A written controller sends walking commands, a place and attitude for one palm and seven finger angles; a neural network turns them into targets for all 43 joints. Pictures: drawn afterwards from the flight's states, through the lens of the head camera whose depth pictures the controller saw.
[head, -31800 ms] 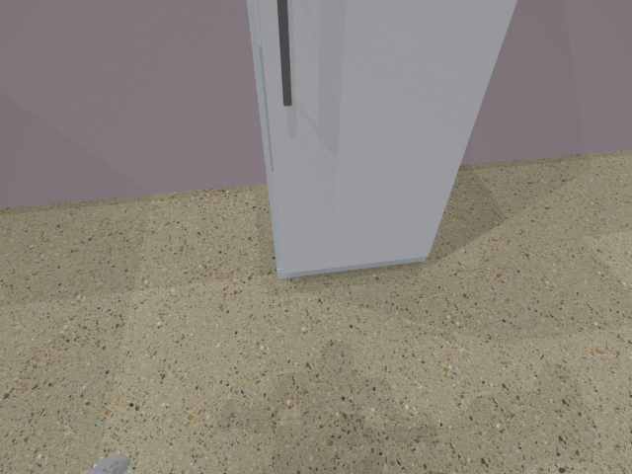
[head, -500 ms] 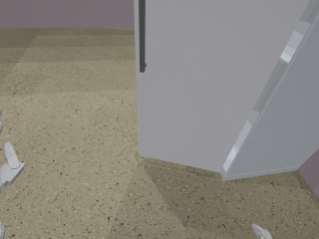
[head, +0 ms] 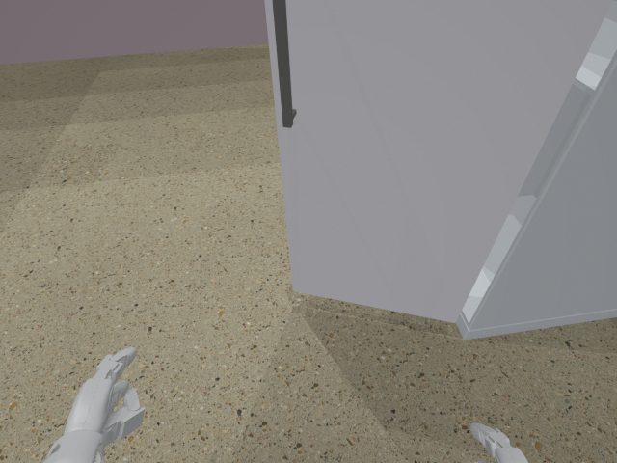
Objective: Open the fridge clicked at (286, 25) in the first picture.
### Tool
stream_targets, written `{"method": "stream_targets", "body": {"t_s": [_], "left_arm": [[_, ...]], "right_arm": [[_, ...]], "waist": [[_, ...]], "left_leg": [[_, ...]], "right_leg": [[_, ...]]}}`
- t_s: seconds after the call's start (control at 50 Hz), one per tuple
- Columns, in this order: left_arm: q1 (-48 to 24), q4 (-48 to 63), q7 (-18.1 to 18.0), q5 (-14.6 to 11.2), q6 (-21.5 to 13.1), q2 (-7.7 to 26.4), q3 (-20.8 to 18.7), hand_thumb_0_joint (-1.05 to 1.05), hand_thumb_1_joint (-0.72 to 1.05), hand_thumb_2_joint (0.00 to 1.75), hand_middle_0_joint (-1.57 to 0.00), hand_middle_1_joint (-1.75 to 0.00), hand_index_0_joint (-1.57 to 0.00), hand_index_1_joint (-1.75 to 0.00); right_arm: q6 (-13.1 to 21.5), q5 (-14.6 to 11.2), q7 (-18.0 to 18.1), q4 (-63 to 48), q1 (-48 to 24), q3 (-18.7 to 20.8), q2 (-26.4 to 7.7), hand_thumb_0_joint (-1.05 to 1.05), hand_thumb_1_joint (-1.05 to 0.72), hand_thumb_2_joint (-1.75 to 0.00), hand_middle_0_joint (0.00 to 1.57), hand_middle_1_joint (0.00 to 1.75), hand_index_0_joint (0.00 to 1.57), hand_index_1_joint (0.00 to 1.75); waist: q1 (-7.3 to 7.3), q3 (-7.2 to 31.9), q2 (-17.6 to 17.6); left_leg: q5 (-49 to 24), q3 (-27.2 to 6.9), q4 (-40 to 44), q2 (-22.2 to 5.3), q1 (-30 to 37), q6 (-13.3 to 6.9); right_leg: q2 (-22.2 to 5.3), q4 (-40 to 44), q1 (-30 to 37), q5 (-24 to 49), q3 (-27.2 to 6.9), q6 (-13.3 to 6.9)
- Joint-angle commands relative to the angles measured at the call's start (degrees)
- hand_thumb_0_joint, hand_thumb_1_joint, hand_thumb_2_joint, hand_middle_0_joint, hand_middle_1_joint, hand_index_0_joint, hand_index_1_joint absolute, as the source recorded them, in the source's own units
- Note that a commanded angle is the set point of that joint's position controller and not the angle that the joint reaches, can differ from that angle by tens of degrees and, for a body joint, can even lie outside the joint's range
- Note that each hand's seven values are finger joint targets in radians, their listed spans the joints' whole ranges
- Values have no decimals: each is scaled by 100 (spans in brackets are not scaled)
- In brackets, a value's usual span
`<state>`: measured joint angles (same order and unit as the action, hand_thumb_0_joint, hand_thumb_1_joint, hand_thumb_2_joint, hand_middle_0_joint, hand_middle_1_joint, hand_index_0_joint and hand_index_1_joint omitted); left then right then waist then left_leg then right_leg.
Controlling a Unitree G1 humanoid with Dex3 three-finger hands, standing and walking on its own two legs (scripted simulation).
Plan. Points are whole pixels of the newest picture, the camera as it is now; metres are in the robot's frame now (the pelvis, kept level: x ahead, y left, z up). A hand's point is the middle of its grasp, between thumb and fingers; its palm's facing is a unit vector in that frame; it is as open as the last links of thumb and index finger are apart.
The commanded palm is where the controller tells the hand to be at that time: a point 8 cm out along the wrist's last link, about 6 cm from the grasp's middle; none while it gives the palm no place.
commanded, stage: let the arm hang, fingers relaxed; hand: left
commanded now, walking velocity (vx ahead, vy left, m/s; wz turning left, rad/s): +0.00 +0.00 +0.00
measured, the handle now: (284, 26) +0.79 +0.05 +0.25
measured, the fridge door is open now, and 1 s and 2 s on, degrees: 68 68 68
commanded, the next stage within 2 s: look to check the result in 0.94 s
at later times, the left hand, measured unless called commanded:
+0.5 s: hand out of the picture +0.03 +0.22 -0.14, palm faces -0.04 -0.96 -0.27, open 7.3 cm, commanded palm none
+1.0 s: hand out of the picture +0.06 +0.20 -0.14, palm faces -0.05 -0.98 -0.21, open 7.4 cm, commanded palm none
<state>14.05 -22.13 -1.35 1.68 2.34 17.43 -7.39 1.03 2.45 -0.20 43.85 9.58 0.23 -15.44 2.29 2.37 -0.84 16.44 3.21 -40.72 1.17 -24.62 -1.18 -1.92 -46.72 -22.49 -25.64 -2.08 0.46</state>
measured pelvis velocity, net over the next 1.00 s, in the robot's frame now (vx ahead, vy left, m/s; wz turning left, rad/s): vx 0.03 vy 0.02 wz -0.02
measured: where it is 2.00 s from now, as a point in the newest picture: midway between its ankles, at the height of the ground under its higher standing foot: outside the picture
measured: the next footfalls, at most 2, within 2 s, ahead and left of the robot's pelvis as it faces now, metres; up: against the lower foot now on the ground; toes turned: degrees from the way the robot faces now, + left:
none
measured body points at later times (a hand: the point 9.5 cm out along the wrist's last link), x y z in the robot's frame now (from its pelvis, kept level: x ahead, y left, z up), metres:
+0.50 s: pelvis +0.01 +0.01 +0.03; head +0.05 +0.00 +0.48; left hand +0.04 +0.27 -0.12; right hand +0.03 -0.23 -0.13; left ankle +0.05 +0.11 -0.71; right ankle +0.01 -0.13 -0.71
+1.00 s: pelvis +0.03 +0.02 +0.03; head +0.05 +0.02 +0.48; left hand +0.06 +0.25 -0.13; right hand +0.04 -0.22 -0.12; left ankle +0.05 +0.11 -0.71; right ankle +0.01 -0.13 -0.71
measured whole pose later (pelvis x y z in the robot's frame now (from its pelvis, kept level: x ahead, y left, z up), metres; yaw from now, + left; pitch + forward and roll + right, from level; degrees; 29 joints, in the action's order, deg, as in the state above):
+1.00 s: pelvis +0.03 +0.02 +0.03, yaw -1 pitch -1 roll +0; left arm 11.6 -64.6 -1.4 1.2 -0.3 10.7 0.6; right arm -0.7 0.7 1.0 65.6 10.9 0.5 -10.1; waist 0.8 -2.9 0.3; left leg 9.6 3.8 -21.9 0.5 -11.6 -1.8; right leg -1.2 -21.8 -7.7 -13.3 -2.6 1.8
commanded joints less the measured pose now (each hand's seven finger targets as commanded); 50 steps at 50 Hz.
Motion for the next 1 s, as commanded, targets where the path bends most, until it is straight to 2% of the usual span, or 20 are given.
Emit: {"method": "stream_targets", "body": {"t_s": [0.0,0.02,0.04,0.06,0.08,0.12,0.14,0.16,0.18,0.24,0.4,0.46,0.48,0.58,0.66,0.68,0.76,0.78,0.96,0.98], "left_arm": [[334,-819,6,-4,-299,745,333,0,90,90,-20,-30,-20,-30],[17,-1103,29,-41,-271,829,432,0,90,90,-20,-30,-20,-30],[-223,-1351,27,-46,-260,763,502,0,90,90,-20,-30,-20,-30],[-369,-1584,16,-51,-248,703,543,0,90,90,-20,-30,-20,-30],[-374,-1808,14,-63,-260,664,586,0,90,90,-20,-30,-20,-30],[-243,-2254,11,-87,-293,451,639,0,90,90,-20,-30,-20,-30],[-52,-2359,-9,-65,-297,248,531,0,90,90,-20,-30,-20,-30],[0,-2534,-12,-73,-288,277,536,0,90,90,-20,-30,-20,-30],[41,-2678,-10,-85,-288,328,574,0,90,90,-20,-30,-20,-30],[-15,-3037,-9,-91,-280,260,611,0,90,90,-20,-30,-20,-30],[-26,-3675,-24,-84,-262,246,652,0,90,90,-20,-30,-20,-30],[-53,-3793,-34,-77,-256,240,669,0,90,90,-20,-30,-20,-30],[-6,-3825,-38,-70,-274,277,661,0,90,90,-20,-30,-20,-30],[-28,-3942,-53,-61,-299,233,671,0,90,90,-20,-30,-20,-30],[-94,-3977,-57,-55,-287,166,686,0,90,90,-20,-30,-20,-30],[-56,-3992,-60,-48,-301,192,675,0,90,90,-20,-30,-20,-30],[-75,-4006,-64,-53,-313,127,681,0,90,90,-20,-30,-20,-30],[-21,-4013,-67,-52,-327,148,677,0,90,90,-20,-30,-20,-30],[5,-4084,-73,-58,-323,81,683,0,90,90,-20,-30,-20,-30],[71,-4087,-76,-53,-335,90,672,0,90,90,-20,-30,-20,-30]], "right_arm": [[6,-107,51,-397,-85,160,-437,0,-90,-90,20,30,20,30],[-85,-115,20,-232,129,152,-371,0,-90,-90,20,30,20,30],[-158,-82,40,-31,140,160,-387,0,-90,-90,20,30,20,30],[-199,-78,46,115,91,153,-373,0,-90,-90,20,30,20,30],[-202,-93,45,209,115,151,-391,0,-90,-90,20,30,20,30],[-157,-113,80,495,138,131,-381,0,-90,-90,20,30,20,30],[-137,-73,107,555,132,171,-345,0,-90,-90,20,30,20,30],[-137,-79,110,648,127,165,-336,0,-90,-90,20,30,20,30],[-149,-104,115,720,152,160,-376,0,-90,-90,20,30,20,30],[-155,-120,142,1003,301,183,-341,0,-90,-90,20,30,20,30],[-132,-155,164,1509,412,179,-321,0,-90,-90,20,30,20,30],[-139,-148,154,1634,377,180,-317,0,-90,-90,20,30,20,30],[-128,-157,149,1664,416,188,-333,0,-90,-90,20,30,20,30],[-102,-162,144,1793,345,170,-283,0,-90,-90,20,30,20,30],[-112,-149,140,1868,259,159,-218,0,-90,-90,20,30,20,30],[-101,-165,136,1881,294,165,-229,0,-90,-90,20,30,20,30],[-81,-153,146,1918,239,156,-187,0,-90,-90,20,30,20,30],[-69,-165,147,1906,280,160,-208,0,-90,-90,20,30,20,30],[-72,-168,167,1998,318,152,-154,0,-90,-90,20,30,20,30],[-67,-174,169,1982,370,164,-170,0,-90,-90,20,30,20,30]], "waist": [[-229,336,1260],[-2,52,779],[73,-196,417],[78,-408,363],[56,-363,440],[-24,-273,-214],[-112,-81,-612],[-157,2,-836],[-192,100,-595],[-153,127,-224],[-173,-180,169],[-170,-350,74],[-179,-221,89],[-180,-215,128],[-176,-494,28],[-183,-353,30],[-177,-375,27],[-190,-229,36],[-172,-426,50],[-177,-266,109]], "left_leg": [[-511,-353,425,-221,78,52],[227,-183,482,-154,430,114],[49,-242,601,-187,797,103],[-158,-316,749,-242,938,84],[-462,-416,942,-311,1095,51],[-673,-539,1343,-503,1192,15],[-657,-613,1476,-595,1166,-30],[-635,-661,1596,-631,1083,-49],[-684,-687,1609,-645,1108,-48],[-569,-677,1771,-696,1215,-41],[-852,-676,2063,-787,1435,-56],[-665,-679,2177,-777,1429,-51],[-826,-656,2134,-773,1522,-49],[-1088,-621,2158,-776,1645,-38],[-829,-608,2307,-774,1543,-27],[-945,-602,2267,-770,1609,-27],[-1105,-583,2276,-764,1666,-29],[-1266,-568,2221,-766,1760,-34],[-1212,-538,2285,-765,1732,-34],[-1316,-526,2228,-770,1830,-40]], "right_leg": [[-1025,2031,1013,3021,-1238,-318],[-1280,2369,498,2279,-1342,-560],[-1010,2485,23,1508,-1275,-557],[-766,2577,-176,1000,-1110,-478],[-556,2571,-83,1012,-877,-394],[-384,2537,307,1133,-687,-300],[-304,2494,609,1273,-557,-297],[-269,2448,886,1370,-453,-285],[-251,2485,1057,1458,-407,-270],[-269,2669,1134,1387,-377,-282],[-284,2783,1058,1506,-247,-223],[-284,2834,952,1328,-265,-217],[-291,2820,1021,1454,-282,-217],[-325,2809,1043,1642,-264,-173],[-316,2860,920,1446,-265,-151],[-316,2843,1000,1529,-274,-148],[-334,2842,1013,1668,-272,-139],[-343,2824,1081,1796,-287,-139],[-350,2903,1064,1753,-281,-142],[-348,2889,1126,1831,-270,-141]]}}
